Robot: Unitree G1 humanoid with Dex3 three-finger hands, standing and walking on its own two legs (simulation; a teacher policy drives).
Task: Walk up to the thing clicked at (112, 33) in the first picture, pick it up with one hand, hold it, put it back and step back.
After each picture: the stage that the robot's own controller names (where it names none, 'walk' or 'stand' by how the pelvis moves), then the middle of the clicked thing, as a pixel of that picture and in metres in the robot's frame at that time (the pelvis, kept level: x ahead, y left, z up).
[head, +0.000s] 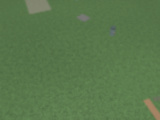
stand; (112, 30) +1.61 -0.38 -0.72
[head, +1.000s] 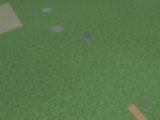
walk; (87, 38) +1.52 +0.05 -0.69
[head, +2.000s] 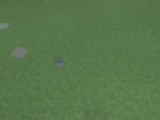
walk; (59, 62) +1.01 +0.29 -0.71
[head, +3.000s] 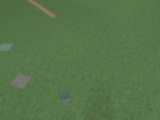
walk; (64, 97) +0.66 +0.26 -0.71
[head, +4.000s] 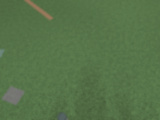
stand; (62, 119) +0.44 +0.23 -0.70
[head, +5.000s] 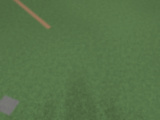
stand; out of the picture +0.40 +0.19 -0.72
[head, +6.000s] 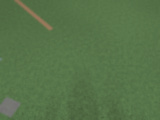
stand; out of the picture +0.39 +0.20 -0.73
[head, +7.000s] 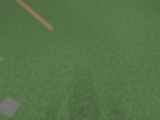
stand; out of the picture +0.38 +0.20 -0.73
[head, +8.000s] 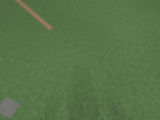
stand; out of the picture +0.37 +0.20 -0.73
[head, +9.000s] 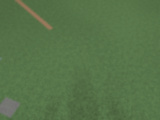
go down; out of the picture +0.37 +0.20 -0.73
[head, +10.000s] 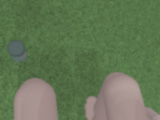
go down; (17, 51) +0.47 +0.22 -0.31
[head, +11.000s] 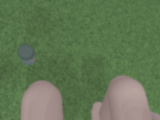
approach; (27, 55) +0.47 +0.21 -0.30
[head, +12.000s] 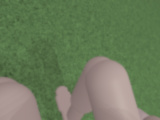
close in; out of the picture +0.46 +0.26 -0.23
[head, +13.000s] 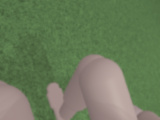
close; out of the picture +0.45 +0.28 -0.23
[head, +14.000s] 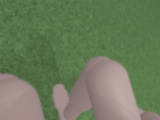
lift; out of the picture +0.42 +0.25 -0.24
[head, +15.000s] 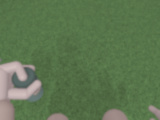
lift; (29, 85) +0.33 +0.19 -0.03
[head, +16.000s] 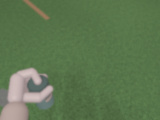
hold; (41, 92) +0.32 +0.16 +0.00
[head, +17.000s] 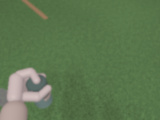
hold; (40, 92) +0.33 +0.17 -0.01
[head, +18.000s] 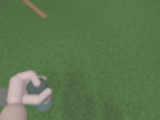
crouch; (40, 94) +0.32 +0.17 -0.02
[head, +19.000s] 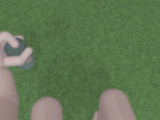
crouch; (20, 54) +0.45 +0.19 -0.10
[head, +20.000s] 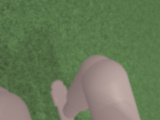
lower; out of the picture +0.46 +0.28 -0.24
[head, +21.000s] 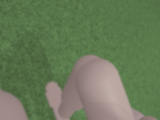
lower; out of the picture +0.45 +0.28 -0.24
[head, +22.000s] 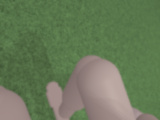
lower; out of the picture +0.45 +0.28 -0.24
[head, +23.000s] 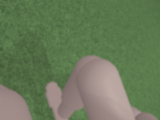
lower; out of the picture +0.45 +0.28 -0.25
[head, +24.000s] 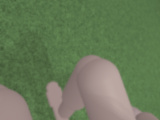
loosen; out of the picture +0.45 +0.28 -0.25
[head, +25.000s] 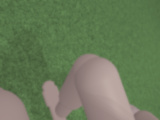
withdraw; out of the picture +0.45 +0.27 -0.24
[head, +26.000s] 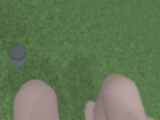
walk; (17, 56) +0.46 +0.23 -0.29
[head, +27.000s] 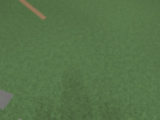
stand; out of the picture +0.40 +0.18 -0.64
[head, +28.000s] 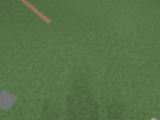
stand; out of the picture +0.39 +0.19 -0.67
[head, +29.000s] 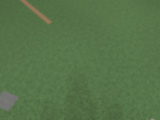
stand; out of the picture +0.39 +0.19 -0.67
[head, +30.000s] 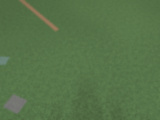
stand; out of the picture +0.41 +0.19 -0.72
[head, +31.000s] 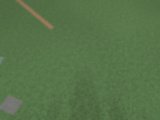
stand; out of the picture +0.39 +0.20 -0.73
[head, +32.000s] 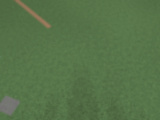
walk; out of the picture +0.38 +0.21 -0.73
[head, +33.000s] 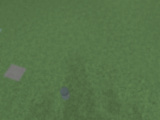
walk; (65, 93) +0.56 +0.18 -0.71
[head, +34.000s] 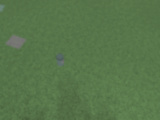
walk; (60, 59) +0.89 +0.16 -0.70
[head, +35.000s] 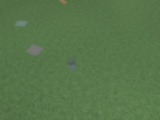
walk; (71, 64) +1.04 +0.18 -0.71
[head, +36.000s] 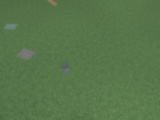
stand; (65, 68) +1.00 +0.18 -0.73
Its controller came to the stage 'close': yes
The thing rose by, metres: 0.69
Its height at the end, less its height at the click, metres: +0.00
